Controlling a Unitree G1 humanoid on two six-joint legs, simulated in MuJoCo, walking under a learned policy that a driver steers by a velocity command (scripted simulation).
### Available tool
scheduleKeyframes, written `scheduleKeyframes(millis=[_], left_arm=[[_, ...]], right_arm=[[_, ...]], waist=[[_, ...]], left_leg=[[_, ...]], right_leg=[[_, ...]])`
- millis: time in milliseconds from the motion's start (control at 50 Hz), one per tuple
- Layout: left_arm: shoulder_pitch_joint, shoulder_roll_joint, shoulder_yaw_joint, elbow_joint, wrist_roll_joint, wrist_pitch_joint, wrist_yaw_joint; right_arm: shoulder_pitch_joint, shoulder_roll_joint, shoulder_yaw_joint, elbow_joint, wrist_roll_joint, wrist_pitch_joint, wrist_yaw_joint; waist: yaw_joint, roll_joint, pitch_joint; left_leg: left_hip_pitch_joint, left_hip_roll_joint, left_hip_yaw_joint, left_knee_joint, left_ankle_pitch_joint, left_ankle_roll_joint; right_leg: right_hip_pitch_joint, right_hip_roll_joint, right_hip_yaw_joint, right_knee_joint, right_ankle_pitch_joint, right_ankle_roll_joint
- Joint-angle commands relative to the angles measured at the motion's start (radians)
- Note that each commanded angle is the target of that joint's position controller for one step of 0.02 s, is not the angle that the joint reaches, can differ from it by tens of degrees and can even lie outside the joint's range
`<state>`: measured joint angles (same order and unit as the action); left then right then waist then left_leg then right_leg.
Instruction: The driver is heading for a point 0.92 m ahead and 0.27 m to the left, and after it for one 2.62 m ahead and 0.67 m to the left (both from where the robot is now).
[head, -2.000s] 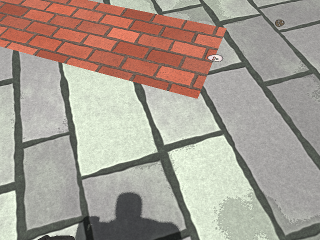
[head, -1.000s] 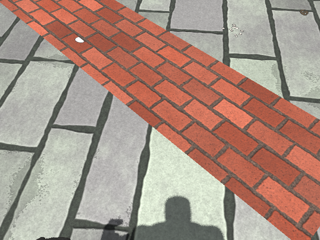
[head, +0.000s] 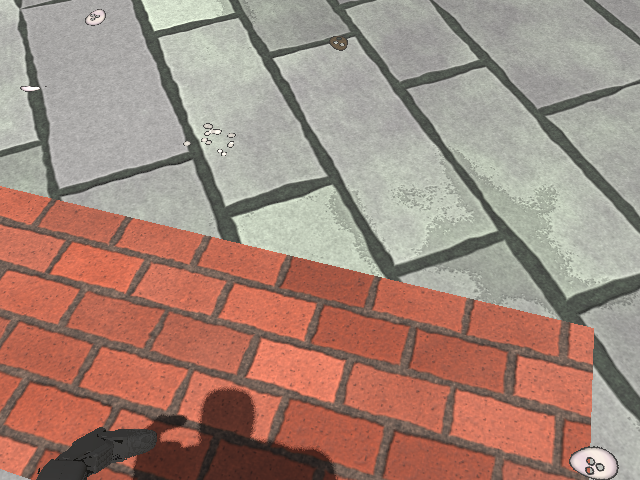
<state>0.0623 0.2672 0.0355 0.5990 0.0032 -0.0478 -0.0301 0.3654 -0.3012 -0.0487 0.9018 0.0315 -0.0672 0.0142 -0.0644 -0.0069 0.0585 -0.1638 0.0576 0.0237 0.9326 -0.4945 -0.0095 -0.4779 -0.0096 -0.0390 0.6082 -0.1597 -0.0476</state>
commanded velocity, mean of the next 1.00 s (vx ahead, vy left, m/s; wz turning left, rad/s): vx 0.47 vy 0.00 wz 0.43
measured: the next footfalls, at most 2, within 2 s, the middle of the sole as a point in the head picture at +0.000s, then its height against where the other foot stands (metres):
left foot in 0.46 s outside the picture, level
right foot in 0.94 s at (271, 342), level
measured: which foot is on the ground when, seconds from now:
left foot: up 0.00-0.44, down 0.46-0.94, up 0.96-1.00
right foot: down 0.00-0.48, up 0.50-0.92, down 0.94-1.00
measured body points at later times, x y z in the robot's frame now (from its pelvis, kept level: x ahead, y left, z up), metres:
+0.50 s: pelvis +0.27 +0.06 -0.01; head +0.31 +0.08 +0.44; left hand +0.24 +0.35 -0.14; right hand +0.52 -0.14 -0.10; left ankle +0.36 +0.16 -0.72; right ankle +0.10 -0.10 -0.69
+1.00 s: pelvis +0.55 +0.12 +0.00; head +0.58 +0.14 +0.45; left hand +0.63 +0.44 -0.07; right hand +0.74 -0.11 -0.12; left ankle +0.36 +0.16 -0.69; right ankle +0.71 +0.08 -0.72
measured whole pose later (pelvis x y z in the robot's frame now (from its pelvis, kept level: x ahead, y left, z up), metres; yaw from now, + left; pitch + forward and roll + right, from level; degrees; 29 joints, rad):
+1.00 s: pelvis +0.55 +0.12 +0.00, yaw +30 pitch +2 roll -1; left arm 0.04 0.27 0.05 0.70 0.03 -0.12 -0.03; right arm 0.33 -0.30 -0.07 0.76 0.01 -0.02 -0.03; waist -0.06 0.02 0.03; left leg -0.19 -0.11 -0.21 0.86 -0.56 0.02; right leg -0.47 0.03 0.00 0.51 -0.08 -0.02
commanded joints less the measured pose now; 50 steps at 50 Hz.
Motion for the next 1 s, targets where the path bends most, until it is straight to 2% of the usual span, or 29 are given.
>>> scheduleKeyframes(millis=[20,40,60,80,120,160,220,340,380,420,440,460,480,500,520,540,560,580,600,640,700,760,820,840,900,940,960,980,1000], left_arm=[[0.300,0.176,0.061,0.033,-0.001,-0.010,0.013],[0.241,0.140,0.052,0.039,-0.002,-0.016,0.010],[0.196,0.110,0.044,0.037,0.003,-0.026,0.008],[0.172,0.106,0.047,0.043,0.008,-0.037,0.006],[0.148,0.104,0.052,0.065,0.010,-0.058,0.007],[0.150,0.106,0.056,0.089,0.018,-0.066,0.016],[0.169,0.124,0.062,0.116,0.016,-0.065,0.029],[0.241,0.170,0.082,0.175,-0.011,-0.039,0.042],[0.244,0.187,0.088,0.187,-0.020,-0.022,0.045],[0.225,0.218,0.096,0.185,-0.025,-0.006,0.053],[0.211,0.226,0.097,0.182,-0.027,0.004,0.056],[0.202,0.214,0.089,0.176,-0.029,0.009,0.060],[0.235,0.152,0.065,0.155,0.002,-0.001,0.061],[0.302,0.039,0.026,0.103,0.008,-0.035,0.047],[0.188,0.142,0.044,0.099,-0.028,-0.071,0.031],[0.115,0.162,0.049,0.073,-0.055,-0.090,0.024],[0.091,0.144,0.046,0.081,-0.033,-0.095,0.033],[0.107,0.150,0.053,0.084,-0.009,-0.093,0.039],[0.126,0.157,0.058,0.091,0.001,-0.084,0.038],[0.146,0.137,0.057,0.095,0.007,-0.063,0.036],[0.058,0.102,0.045,0.064,0.013,-0.045,0.039],[-0.051,0.074,0.032,0.038,0.007,-0.053,0.030],[-0.118,0.086,0.032,0.020,-0.008,-0.065,0.015],[-0.124,0.097,0.034,0.017,-0.005,-0.069,0.010],[-0.078,0.125,0.047,0.027,0.011,-0.085,-0.001],[0.057,0.151,0.059,0.061,0.033,-0.098,0.005],[0.161,0.214,0.070,0.065,0.054,-0.101,0.008],[0.232,0.232,0.076,0.098,0.043,-0.080,0.004],[0.246,0.180,0.066,0.100,0.002,-0.064,-0.002]], right_arm=[[-0.102,-0.145,-0.025,-0.123,0.024,-0.040,0.004],[-0.116,-0.130,-0.026,-0.120,0.005,-0.034,-0.001],[-0.084,-0.118,-0.030,-0.105,-0.002,-0.016,-0.005],[-0.046,-0.095,-0.027,-0.093,0.001,0.000,-0.006],[-0.037,-0.057,-0.022,-0.087,0.000,0.023,-0.010],[-0.085,-0.054,-0.025,-0.103,-0.001,0.032,-0.015],[-0.154,-0.034,-0.019,-0.125,-0.010,0.024,-0.001],[-0.329,-0.023,-0.006,-0.206,-0.012,0.022,0.036],[-0.345,-0.035,-0.011,-0.231,-0.013,0.023,0.046],[-0.290,-0.067,-0.029,-0.239,-0.012,0.029,0.050],[-0.189,-0.099,-0.049,-0.220,-0.009,0.031,0.048],[-0.028,-0.156,-0.082,-0.180,-0.006,0.034,0.036],[0.095,-0.257,-0.114,-0.158,-0.001,0.046,0.012],[0.033,-0.318,-0.116,-0.190,0.000,0.033,0.015],[0.041,-0.220,-0.087,-0.207,-0.006,0.020,0.023],[0.015,-0.175,-0.075,-0.203,-0.012,0.008,0.023],[-0.046,-0.145,-0.064,-0.207,-0.010,0.003,0.023],[-0.098,-0.124,-0.058,-0.219,-0.014,0.000,0.018],[-0.125,-0.108,-0.050,-0.238,-0.025,-0.002,0.014],[-0.141,-0.116,-0.053,-0.248,-0.024,-0.002,0.004],[-0.098,-0.149,-0.062,-0.236,-0.016,-0.002,-0.016],[-0.064,-0.153,-0.064,-0.225,-0.011,0.008,-0.028],[-0.017,-0.153,-0.064,-0.205,-0.007,0.016,-0.032],[-0.007,-0.145,-0.062,-0.197,-0.007,0.020,-0.034],[0.003,-0.129,-0.059,-0.186,-0.018,0.035,-0.045],[-0.040,-0.099,-0.048,-0.205,-0.022,0.037,-0.046],[-0.014,-0.057,-0.031,-0.233,-0.040,0.033,-0.045],[0.176,-0.017,-0.015,-0.203,-0.023,0.028,-0.040],[0.198,-0.112,-0.031,-0.177,-0.013,0.033,-0.037]], waist=[[0.171,-0.094,-0.218],[0.134,-0.076,-0.150],[0.095,-0.092,-0.113],[0.069,-0.118,-0.107],[0.044,-0.090,-0.072],[0.047,-0.065,-0.034],[0.066,-0.052,-0.013],[0.129,-0.024,0.052],[0.119,-0.034,0.047],[0.073,-0.068,-0.019],[0.013,-0.073,-0.081],[-0.073,-0.047,-0.167],[-0.096,0.124,-0.256],[0.019,0.313,-0.376],[-0.058,0.144,-0.389],[-0.054,0.105,-0.260],[-0.009,-0.012,-0.159],[0.032,0.026,-0.134],[0.057,0.043,-0.115],[0.082,0.035,-0.114],[0.058,0.036,-0.068],[0.014,0.074,-0.055],[-0.015,0.092,-0.049],[-0.017,0.097,-0.042],[0.007,0.126,-0.069],[0.085,0.117,-0.155],[0.108,-0.003,-0.301],[0.069,-0.280,-0.459],[0.083,-0.195,-0.470]], left_leg=[[-0.585,0.032,-0.110,0.342,0.033,0.031],[-0.557,0.061,-0.100,0.282,0.100,0.024],[-0.491,0.086,-0.107,0.252,0.164,0.020],[-0.431,0.092,-0.108,0.248,0.201,0.009],[-0.431,0.094,-0.115,0.218,0.250,-0.011],[-0.491,0.090,-0.136,0.146,0.335,-0.019],[-0.498,0.075,-0.118,-0.043,0.505,-0.012],[-0.531,0.053,-0.034,-0.272,0.527,0.039],[-0.525,0.031,0.001,-0.299,0.440,0.068],[-0.405,-0.037,0.067,-0.293,0.334,0.108],[-0.270,-0.083,0.095,-0.303,0.307,0.134],[-0.027,-0.128,0.089,-0.361,0.354,0.173],[0.261,0.040,-0.194,-0.385,0.388,0.242],[0.533,0.258,-0.802,-0.564,0.138,0.454],[0.543,0.266,-0.826,-0.658,0.082,0.408],[0.441,0.238,-0.681,-0.658,0.138,0.363],[0.284,0.185,-0.549,-0.658,0.261,0.312],[0.176,0.164,-0.484,-0.659,0.382,0.313],[0.102,0.137,-0.432,-0.669,0.510,0.308],[0.022,0.110,-0.380,-0.702,0.549,0.311],[-0.044,0.075,-0.307,-0.717,0.607,0.293],[-0.077,0.024,-0.267,-0.702,0.507,0.241],[-0.055,0.045,-0.308,-0.677,0.430,0.224],[-0.023,0.053,-0.319,-0.640,0.469,0.215],[0.084,0.075,-0.362,-0.501,0.653,0.174],[0.070,0.003,-0.328,-0.323,0.788,0.114],[-0.081,-0.066,-0.286,-0.080,0.554,0.065],[-0.346,-0.199,-0.219,0.251,-0.177,-0.008],[-0.414,-0.146,-0.264,0.362,-0.197,-0.022]], right_leg=[[0.641,-0.330,0.427,-0.276,0.042,-0.204],[0.523,-0.289,0.337,-0.313,0.075,-0.181],[0.427,-0.257,0.263,-0.365,0.083,-0.164],[0.359,-0.258,0.232,-0.408,0.091,-0.173],[0.306,-0.255,0.148,-0.461,0.147,-0.179],[0.311,-0.246,0.073,-0.484,0.182,-0.164],[0.345,-0.222,-0.031,-0.496,0.209,-0.135],[0.502,-0.275,-0.118,-0.474,0.243,-0.110],[0.569,-0.292,-0.137,-0.411,0.375,-0.094],[0.600,-0.286,-0.163,-0.264,0.722,-0.069],[0.582,-0.267,-0.182,-0.112,0.845,-0.050],[0.482,-0.221,-0.206,0.112,0.807,-0.013],[0.216,-0.159,-0.208,0.443,0.358,0.040],[-0.185,0.072,-0.031,0.767,-0.425,0.094],[-0.292,0.022,0.147,0.808,-0.407,0.063],[-0.339,-0.018,0.135,0.765,-0.322,0.035],[-0.294,-0.067,0.125,0.666,-0.242,0.024],[-0.232,-0.091,0.130,0.586,-0.198,0.034],[-0.168,-0.106,0.134,0.557,-0.176,0.043],[-0.123,-0.106,0.119,0.477,-0.144,0.072],[-0.143,-0.082,0.093,0.290,-0.006,0.116],[-0.078,-0.033,0.087,0.056,0.190,0.124],[-0.027,-0.004,0.091,-0.057,0.266,0.116],[-0.029,0.000,0.096,-0.089,0.264,0.105],[0.016,0.016,0.093,-0.139,0.209,0.054],[0.237,-0.006,0.074,-0.205,0.380,-0.001],[0.525,-0.181,0.228,-0.107,0.729,-0.080],[0.819,-0.417,0.561,-0.097,0.862,-0.284],[0.782,-0.422,0.663,-0.152,0.572,-0.283]])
